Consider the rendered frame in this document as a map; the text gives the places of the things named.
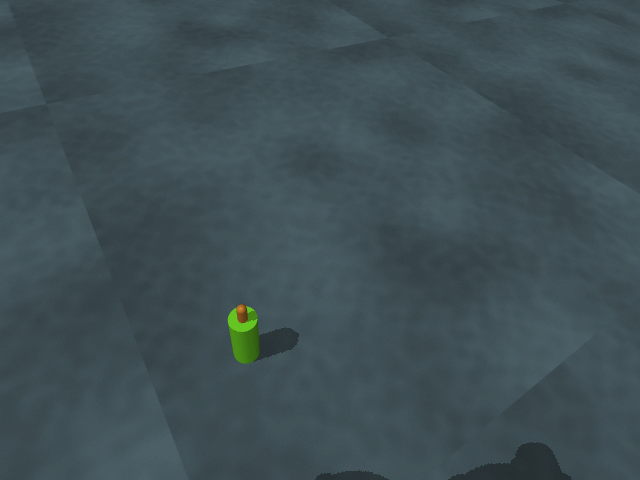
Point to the bottle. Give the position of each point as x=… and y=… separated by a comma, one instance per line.
x=243, y=327

